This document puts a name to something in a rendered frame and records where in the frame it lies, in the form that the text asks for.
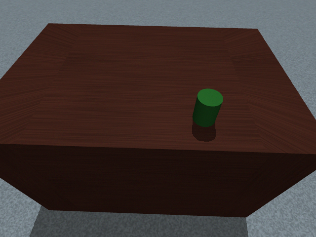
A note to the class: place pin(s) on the can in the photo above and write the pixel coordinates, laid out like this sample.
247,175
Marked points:
208,104

